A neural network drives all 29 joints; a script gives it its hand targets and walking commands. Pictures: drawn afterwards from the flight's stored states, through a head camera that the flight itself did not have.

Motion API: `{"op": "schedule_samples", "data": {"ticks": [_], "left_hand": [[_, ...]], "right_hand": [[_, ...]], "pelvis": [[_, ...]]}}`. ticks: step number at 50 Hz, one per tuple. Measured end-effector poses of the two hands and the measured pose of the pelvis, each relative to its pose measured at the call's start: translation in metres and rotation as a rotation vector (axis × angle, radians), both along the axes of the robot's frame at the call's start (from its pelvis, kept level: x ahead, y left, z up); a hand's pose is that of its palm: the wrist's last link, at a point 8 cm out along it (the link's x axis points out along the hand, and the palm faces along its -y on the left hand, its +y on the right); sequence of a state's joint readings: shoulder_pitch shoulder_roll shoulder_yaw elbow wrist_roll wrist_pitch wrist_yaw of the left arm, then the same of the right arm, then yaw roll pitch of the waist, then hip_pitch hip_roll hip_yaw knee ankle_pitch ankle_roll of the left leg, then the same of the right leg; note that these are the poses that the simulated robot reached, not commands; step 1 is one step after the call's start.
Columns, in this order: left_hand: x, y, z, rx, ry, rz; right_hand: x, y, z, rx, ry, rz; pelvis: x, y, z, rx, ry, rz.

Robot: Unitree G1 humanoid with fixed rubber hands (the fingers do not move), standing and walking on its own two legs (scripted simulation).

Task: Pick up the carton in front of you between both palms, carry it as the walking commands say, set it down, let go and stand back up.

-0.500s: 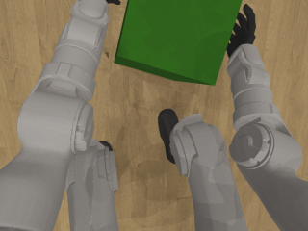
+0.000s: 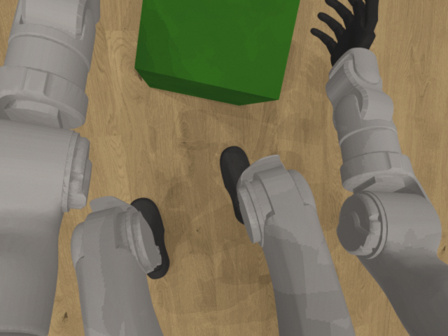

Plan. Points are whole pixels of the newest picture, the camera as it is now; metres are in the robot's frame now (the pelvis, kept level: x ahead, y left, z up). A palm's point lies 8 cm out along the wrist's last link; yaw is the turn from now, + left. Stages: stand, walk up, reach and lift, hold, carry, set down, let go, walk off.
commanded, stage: set down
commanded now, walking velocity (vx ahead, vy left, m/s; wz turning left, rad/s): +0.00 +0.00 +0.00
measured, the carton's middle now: (210, 36) +0.54 -0.10 -0.29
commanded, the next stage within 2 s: let go in 0.78 s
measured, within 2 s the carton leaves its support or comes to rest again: neither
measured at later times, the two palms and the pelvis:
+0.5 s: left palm out of the picture +0.62 +0.07 +0.01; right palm out of the picture +0.45 -0.28 +0.02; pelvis +0.03 +0.00 +0.11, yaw +0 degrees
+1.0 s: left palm out of the picture +0.58 +0.10 +0.14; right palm out of the picture +0.43 -0.26 +0.15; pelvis +0.07 +0.00 +0.24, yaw +3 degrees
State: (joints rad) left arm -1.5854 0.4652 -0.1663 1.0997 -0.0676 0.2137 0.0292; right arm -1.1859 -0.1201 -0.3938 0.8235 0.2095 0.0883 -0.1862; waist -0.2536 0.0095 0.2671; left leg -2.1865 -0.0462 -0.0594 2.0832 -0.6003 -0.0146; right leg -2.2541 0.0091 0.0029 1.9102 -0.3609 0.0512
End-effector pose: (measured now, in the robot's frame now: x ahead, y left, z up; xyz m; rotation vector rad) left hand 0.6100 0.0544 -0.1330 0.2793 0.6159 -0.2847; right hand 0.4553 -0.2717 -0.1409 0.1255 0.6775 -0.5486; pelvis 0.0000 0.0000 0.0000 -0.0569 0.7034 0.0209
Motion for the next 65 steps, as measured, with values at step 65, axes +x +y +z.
{"op": "schedule_samples", "data": {"ticks": [65], "left_hand": [[-0.153,0.082,0.349,0.040,0.041,0.375]], "right_hand": [[-0.090,0.010,0.379,-0.074,0.116,0.498]], "pelvis": [[0.107,-0.024,0.314,0.071,-0.246,0.010]]}}
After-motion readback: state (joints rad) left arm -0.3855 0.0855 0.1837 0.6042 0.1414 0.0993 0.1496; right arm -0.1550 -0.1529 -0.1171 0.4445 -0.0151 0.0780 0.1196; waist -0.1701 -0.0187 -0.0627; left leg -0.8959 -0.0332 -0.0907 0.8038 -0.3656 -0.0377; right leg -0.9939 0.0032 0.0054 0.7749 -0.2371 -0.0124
